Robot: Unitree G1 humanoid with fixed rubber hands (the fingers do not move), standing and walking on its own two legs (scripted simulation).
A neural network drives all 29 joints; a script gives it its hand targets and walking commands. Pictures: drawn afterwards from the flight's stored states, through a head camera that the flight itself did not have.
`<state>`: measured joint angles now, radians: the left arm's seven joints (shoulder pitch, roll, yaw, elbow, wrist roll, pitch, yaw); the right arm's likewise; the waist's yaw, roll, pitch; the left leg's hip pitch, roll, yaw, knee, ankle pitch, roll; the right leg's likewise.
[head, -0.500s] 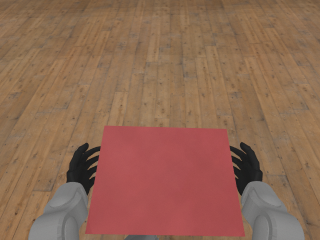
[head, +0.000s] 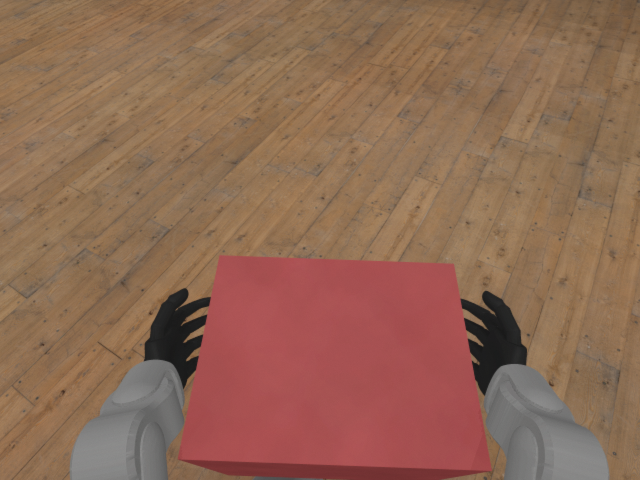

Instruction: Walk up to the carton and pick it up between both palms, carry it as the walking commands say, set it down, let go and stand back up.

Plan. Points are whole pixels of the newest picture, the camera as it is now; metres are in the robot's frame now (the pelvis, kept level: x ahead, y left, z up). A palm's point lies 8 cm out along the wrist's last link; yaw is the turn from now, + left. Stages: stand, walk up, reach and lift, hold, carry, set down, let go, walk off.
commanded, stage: carry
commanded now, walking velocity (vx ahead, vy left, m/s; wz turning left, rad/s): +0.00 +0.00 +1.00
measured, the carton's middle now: (330, 379) +0.24 +0.00 +0.00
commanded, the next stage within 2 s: none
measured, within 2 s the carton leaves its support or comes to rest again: neither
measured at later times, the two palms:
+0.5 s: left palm out of the picture +0.10 +0.38 +0.05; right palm (265, 335) +0.27 +0.08 +0.05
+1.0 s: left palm out of the picture -0.09 +0.46 +0.07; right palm (58, 392) +0.20 +0.28 +0.07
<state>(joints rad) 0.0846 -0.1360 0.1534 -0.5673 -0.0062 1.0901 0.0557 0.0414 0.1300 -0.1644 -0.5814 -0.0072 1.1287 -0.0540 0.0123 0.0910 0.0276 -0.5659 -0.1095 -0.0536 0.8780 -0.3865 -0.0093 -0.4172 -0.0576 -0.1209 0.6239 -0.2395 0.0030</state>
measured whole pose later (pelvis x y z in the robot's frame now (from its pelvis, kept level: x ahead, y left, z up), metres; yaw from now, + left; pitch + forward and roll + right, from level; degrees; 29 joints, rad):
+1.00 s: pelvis -0.07 +0.19 -0.01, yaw +57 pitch +2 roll +2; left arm 0.12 -0.14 0.14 -0.62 0.02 1.16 0.07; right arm 0.03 0.10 -0.15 -0.57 0.01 1.18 -0.06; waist -0.03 -0.01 -0.02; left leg -0.49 0.01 0.09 0.69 -0.28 -0.03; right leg -0.27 -0.33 -0.24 0.76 -0.46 0.16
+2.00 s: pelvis -0.28 +0.16 +0.01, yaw +111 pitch +6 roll -2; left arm 0.10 -0.14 0.15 -0.58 -0.03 1.08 0.07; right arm 0.10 0.14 -0.15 -0.61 -0.03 1.09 -0.03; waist 0.03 0.09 -0.01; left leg -0.46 -0.20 -0.16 0.37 0.02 0.11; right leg -0.38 -0.01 -0.05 0.67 -0.51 0.06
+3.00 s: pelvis -0.30 +0.04 +0.01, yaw +126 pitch +3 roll -1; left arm 0.06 -0.13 0.16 -0.50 0.02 1.19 0.06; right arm 0.06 0.13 -0.17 -0.51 -0.04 1.19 -0.05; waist 0.02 0.02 -0.10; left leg -0.48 0.01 0.03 0.45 -0.09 0.01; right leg -0.38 -0.05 -0.14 0.56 -0.29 -0.02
